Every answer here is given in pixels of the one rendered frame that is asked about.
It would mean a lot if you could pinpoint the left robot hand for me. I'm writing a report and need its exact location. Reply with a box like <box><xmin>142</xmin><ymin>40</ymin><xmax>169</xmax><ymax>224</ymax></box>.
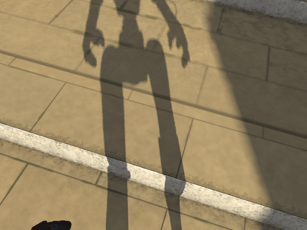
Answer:
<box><xmin>31</xmin><ymin>220</ymin><xmax>72</xmax><ymax>230</ymax></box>

